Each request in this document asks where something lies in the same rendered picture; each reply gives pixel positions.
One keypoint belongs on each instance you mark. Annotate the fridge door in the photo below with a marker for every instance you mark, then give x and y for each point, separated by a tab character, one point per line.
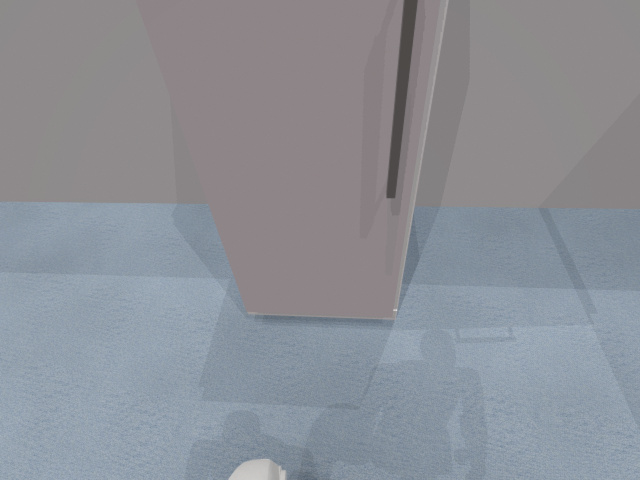
287	107

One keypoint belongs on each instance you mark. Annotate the robot left thigh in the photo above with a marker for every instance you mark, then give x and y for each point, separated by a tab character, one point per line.
259	469

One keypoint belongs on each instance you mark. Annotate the handle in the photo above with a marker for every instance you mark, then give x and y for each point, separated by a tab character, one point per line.
403	70

